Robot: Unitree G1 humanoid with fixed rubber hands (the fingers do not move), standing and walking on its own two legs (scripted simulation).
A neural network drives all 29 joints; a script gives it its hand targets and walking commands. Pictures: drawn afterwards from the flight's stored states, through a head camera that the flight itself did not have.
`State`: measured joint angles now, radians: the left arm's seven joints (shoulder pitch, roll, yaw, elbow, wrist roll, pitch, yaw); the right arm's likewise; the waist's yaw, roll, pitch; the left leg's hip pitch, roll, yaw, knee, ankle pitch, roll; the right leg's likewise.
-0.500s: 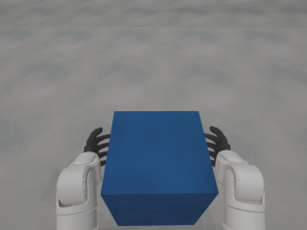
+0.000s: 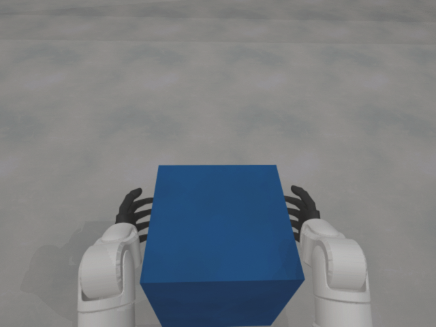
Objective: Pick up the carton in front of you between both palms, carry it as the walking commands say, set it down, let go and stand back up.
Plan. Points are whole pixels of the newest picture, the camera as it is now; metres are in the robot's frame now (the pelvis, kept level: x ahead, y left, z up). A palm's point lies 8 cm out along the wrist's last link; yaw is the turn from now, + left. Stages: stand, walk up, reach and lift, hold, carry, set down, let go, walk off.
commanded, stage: carry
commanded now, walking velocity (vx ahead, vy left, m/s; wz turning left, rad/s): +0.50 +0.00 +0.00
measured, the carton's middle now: (217, 249) +0.26 +0.00 -0.02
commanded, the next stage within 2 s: none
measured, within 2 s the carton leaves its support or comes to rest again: neither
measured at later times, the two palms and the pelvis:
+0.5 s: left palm (158, 97) +0.59 +0.13 +0.08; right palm (280, 93) +0.62 -0.17 +0.07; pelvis +0.34 -0.05 +0.00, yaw +5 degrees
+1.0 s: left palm (160, 51) +0.81 +0.14 +0.08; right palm (263, 51) +0.82 -0.16 +0.08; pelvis +0.53 -0.02 +0.00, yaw +1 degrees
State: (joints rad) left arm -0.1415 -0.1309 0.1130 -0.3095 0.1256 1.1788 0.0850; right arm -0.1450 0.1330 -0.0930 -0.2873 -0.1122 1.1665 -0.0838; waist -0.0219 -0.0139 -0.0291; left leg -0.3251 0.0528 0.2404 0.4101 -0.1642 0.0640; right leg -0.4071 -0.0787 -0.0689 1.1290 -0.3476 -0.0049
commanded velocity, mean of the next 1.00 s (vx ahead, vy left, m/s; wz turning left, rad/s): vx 0.17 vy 0.00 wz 0.00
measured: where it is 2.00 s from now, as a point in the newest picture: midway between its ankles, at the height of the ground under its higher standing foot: (213, 256)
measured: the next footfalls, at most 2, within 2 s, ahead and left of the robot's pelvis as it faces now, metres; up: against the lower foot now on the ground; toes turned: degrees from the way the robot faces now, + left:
right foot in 0.32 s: +0.41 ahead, -0.12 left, +0.00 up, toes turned -9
left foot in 0.72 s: +0.59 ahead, +0.10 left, +0.00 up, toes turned -13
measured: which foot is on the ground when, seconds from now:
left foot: down 0.00-0.34, up 0.36-0.70, down 0.72-1.00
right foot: up 0.00-0.30, down 0.32-1.00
